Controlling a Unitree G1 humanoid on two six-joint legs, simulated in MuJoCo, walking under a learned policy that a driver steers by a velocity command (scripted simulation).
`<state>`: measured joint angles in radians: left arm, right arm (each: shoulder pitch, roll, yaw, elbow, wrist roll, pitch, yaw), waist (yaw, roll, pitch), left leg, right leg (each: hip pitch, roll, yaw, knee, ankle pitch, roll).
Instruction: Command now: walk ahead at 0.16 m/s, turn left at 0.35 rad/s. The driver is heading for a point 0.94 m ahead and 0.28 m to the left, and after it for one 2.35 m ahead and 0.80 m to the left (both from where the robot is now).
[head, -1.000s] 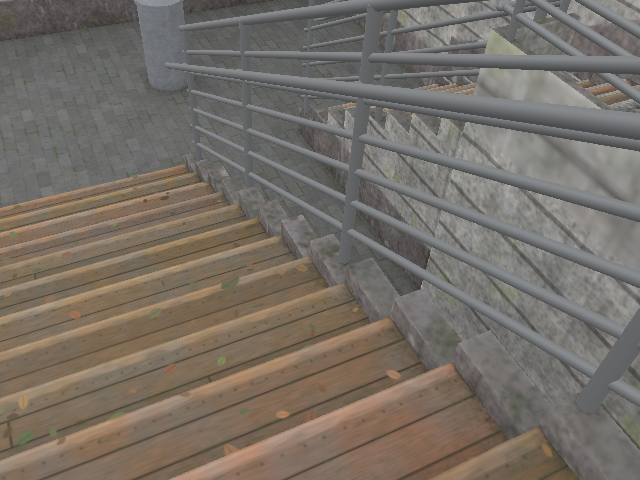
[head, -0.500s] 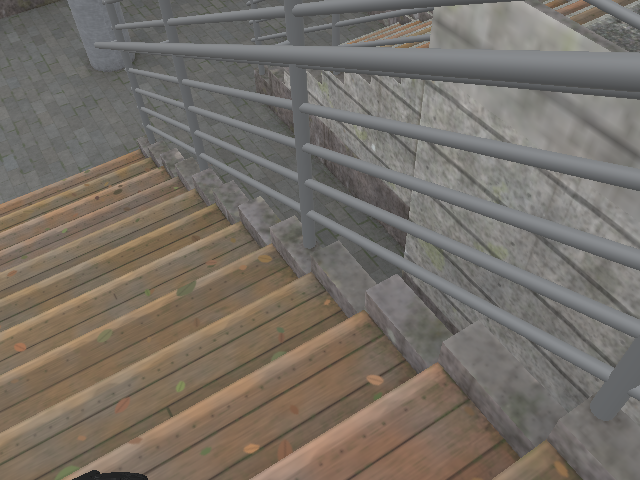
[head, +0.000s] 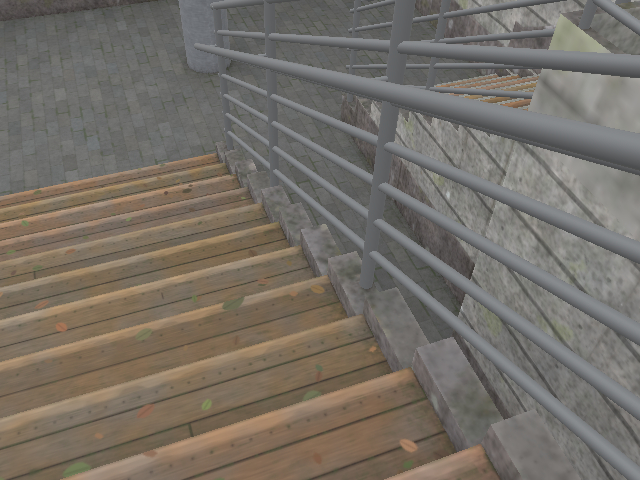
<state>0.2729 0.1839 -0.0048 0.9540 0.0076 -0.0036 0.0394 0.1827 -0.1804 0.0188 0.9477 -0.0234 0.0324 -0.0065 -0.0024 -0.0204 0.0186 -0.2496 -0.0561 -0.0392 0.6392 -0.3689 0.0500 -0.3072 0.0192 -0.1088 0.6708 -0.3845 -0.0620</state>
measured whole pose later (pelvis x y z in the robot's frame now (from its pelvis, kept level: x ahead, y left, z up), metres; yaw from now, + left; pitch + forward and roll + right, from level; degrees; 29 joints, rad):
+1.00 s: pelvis +0.28 +0.12 -0.18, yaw +30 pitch -2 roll +0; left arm 0.40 0.22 0.03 0.93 0.04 -0.01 0.04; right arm 0.18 -0.19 -0.04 0.93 -0.01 -0.01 0.02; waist 0.09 -0.04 0.09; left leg -0.36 -0.11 0.05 0.71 -0.32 0.13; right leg -0.56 -0.11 0.02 1.71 -0.52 -0.03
